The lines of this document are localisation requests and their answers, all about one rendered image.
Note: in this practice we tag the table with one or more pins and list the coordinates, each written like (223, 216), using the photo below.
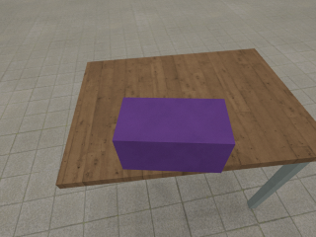
(270, 127)

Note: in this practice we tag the carton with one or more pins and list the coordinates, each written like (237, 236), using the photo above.
(173, 134)

